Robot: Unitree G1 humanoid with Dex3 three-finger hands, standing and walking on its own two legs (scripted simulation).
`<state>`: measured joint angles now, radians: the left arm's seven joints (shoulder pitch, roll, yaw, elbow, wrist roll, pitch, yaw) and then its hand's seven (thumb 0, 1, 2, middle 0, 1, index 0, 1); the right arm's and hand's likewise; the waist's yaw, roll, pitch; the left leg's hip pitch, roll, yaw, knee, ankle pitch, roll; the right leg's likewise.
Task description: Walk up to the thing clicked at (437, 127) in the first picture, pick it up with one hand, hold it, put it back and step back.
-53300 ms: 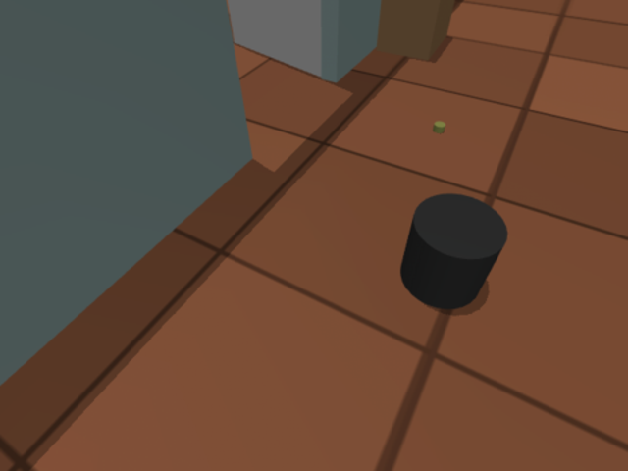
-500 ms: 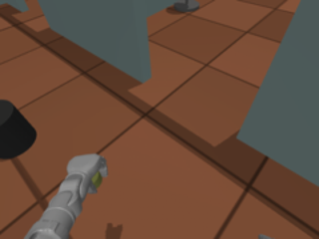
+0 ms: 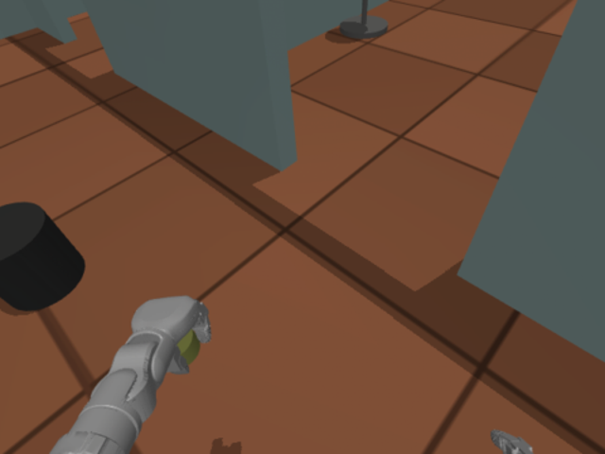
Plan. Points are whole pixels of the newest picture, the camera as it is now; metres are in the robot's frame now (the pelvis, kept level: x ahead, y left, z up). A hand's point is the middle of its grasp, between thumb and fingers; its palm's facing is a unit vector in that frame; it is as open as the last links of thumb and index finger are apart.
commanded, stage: hold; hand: left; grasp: from above
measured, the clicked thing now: (176, 344) +0.32 +0.23 -0.08
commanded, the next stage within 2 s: crouch in 1.16 s
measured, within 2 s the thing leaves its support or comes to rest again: neither
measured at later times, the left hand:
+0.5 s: hand (171, 353) +0.29 +0.21 -0.03, palm faces -0.45 -0.06 -0.89, open 6.9 cm
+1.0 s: hand (172, 354) +0.28 +0.21 -0.02, palm faces -0.45 -0.06 -0.89, open 6.8 cm
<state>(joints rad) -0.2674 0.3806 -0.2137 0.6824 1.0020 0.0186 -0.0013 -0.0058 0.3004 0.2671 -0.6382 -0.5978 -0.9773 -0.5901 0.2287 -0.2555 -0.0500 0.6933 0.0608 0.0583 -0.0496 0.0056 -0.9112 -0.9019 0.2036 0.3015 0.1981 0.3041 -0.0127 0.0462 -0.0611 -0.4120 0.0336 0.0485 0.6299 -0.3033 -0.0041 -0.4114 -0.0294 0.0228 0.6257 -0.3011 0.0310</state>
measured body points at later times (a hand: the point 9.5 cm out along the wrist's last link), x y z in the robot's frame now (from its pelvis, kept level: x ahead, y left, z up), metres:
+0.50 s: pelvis -0.01 +0.00 +0.01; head +0.00 -0.03 +0.46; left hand +0.30 +0.21 +0.02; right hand +0.13 -0.26 -0.11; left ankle +0.01 +0.12 -0.72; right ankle +0.01 -0.14 -0.72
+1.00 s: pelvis -0.01 -0.01 +0.01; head +0.00 -0.03 +0.46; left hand +0.30 +0.21 +0.03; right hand +0.14 -0.26 -0.11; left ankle +0.01 +0.12 -0.72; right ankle +0.01 -0.14 -0.72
